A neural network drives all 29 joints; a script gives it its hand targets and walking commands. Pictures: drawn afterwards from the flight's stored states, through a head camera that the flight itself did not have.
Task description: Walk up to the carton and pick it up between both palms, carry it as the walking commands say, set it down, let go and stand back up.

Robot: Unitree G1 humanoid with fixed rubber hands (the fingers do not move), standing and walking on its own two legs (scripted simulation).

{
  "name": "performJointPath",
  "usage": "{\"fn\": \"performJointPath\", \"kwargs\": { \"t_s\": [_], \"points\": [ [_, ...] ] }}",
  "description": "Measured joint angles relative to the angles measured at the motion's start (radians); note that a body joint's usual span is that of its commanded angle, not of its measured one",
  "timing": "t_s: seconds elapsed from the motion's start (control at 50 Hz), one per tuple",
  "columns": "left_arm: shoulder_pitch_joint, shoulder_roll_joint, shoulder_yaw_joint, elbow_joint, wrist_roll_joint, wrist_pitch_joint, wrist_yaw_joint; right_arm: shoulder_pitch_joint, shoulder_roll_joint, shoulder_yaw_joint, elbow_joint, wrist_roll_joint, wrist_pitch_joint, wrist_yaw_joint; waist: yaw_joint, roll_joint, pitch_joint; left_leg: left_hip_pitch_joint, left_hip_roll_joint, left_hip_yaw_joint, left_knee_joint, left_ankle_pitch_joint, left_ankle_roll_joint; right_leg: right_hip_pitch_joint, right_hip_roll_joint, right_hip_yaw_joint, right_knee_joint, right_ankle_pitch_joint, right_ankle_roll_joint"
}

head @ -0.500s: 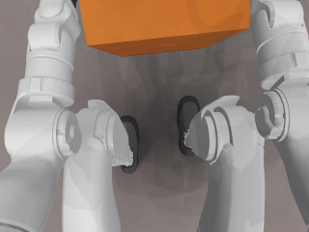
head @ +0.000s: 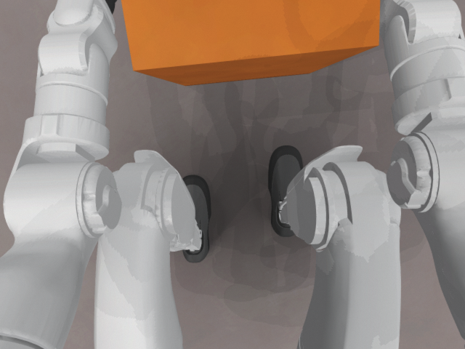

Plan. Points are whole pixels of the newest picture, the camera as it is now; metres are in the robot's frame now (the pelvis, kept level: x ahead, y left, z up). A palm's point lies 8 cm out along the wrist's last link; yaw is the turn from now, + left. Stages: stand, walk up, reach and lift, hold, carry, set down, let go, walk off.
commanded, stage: set down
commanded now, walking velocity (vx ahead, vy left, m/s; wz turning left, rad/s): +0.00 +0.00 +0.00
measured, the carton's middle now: out of the picture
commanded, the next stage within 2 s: none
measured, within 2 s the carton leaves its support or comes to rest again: neither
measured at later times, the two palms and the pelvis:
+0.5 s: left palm out of the picture +0.54 +0.13 -0.18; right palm out of the picture +0.53 -0.23 -0.18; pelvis +0.00 +0.00 +0.00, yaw +0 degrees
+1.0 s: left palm out of the picture +0.55 +0.16 -0.18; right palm out of the picture +0.55 -0.24 -0.16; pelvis +0.01 +0.00 -0.01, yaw +0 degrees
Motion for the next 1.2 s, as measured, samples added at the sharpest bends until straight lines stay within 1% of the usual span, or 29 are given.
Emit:
{"fn": "performJointPath", "kwargs": {
  "t_s": [0.16,0.28,0.34,0.44,0.52,0.6,0.78,0.9,0.96,1.04,1.2],
  "points": [
    [0.0,0.0,0.0,0.008,0.002,-0.006,-0.001,0.0,0.0,0.0,0.014,-0.005,-0.019,0.001,0.001,0.0,0.0,0.0,0.0,0.0,0.002,0.0,0.0,-0.001,0.002,0.0,0.003,0.0,0.0],
    [-0.005,-0.001,0.0,0.041,0.002,-0.029,-0.002,-0.001,0.0,0.0,0.051,0.012,-0.051,0.004,0.002,0.0,0.001,-0.001,0.0,0.0,0.002,-0.002,0.0,-0.003,0.003,0.001,0.003,0.0,0.0],
    [-0.014,-0.001,0.0,0.059,0.002,-0.045,0.008,-0.003,0.0,-0.001,0.064,0.045,-0.067,-0.006,0.002,-0.002,0.001,-0.004,0.0,0.0,0.003,-0.002,0.0,-0.006,0.004,0.001,0.003,0.0,0.0],
    [-0.043,-0.001,0.0,0.111,-0.004,-0.062,0.056,-0.005,-0.001,-0.001,0.078,0.104,-0.081,-0.062,0.001,-0.012,0.002,-0.012,0.0,0.0,0.003,-0.004,0.0,-0.014,0.005,0.001,0.003,-0.002,0.0],
    [-0.051,0.008,-0.015,0.125,-0.028,-0.07,0.081,-0.005,-0.004,0.0,0.078,0.139,-0.093,-0.089,0.001,-0.017,0.002,-0.018,0.0,0.0,0.004,-0.005,0.0,-0.019,0.005,0.001,0.004,-0.003,0.0],
    [-0.051,0.019,-0.029,0.125,-0.049,-0.078,0.092,-0.005,-0.009,0.0,0.079,0.149,-0.101,-0.097,0.002,-0.017,0.002,-0.024,0.0,0.0,0.006,-0.005,0.0,-0.024,0.005,0.001,0.005,-0.003,0.002],
    [-0.051,0.057,-0.044,0.125,-0.082,-0.078,0.093,-0.005,-0.034,0.0,0.071,0.152,-0.102,-0.097,0.007,-0.017,0.004,-0.048,0.0,0.0,0.016,-0.005,0.0,-0.046,0.005,0.001,0.013,-0.003,0.004],
    [-0.051,0.065,-0.051,0.125,-0.101,-0.078,0.099,0.003,-0.044,0.0,0.011,0.154,-0.09,-0.097,0.007,-0.018,0.004,-0.051,0.0,0.0,0.02,-0.005,0.0,-0.048,0.005,0.001,0.015,-0.003,0.005],
    [-0.051,0.065,-0.053,0.118,-0.109,-0.077,0.108,0.011,-0.048,0.0,-0.049,0.157,-0.065,-0.097,0.006,-0.018,0.005,-0.051,-0.001,0.0,0.02,-0.004,0.0,-0.048,0.005,0.001,0.015,-0.003,0.005],
    [-0.052,0.066,-0.053,0.046,-0.111,-0.05,0.124,0.036,-0.06,0.0,-0.158,0.156,-0.027,-0.097,0.005,-0.019,0.005,-0.045,-0.001,0.0,0.02,-0.004,0.0,-0.041,0.005,0.001,0.014,-0.003,0.005],
    [-0.051,0.067,-0.053,-0.096,-0.111,0.078,0.143,0.118,-0.065,0.0,-0.343,0.145,0.112,-0.097,0.009,-0.007,0.005,0.008,-0.002,-0.005,-0.011,-0.001,0.001,0.023,0.007,-0.001,-0.022,-0.003,0.014]
  ]
}}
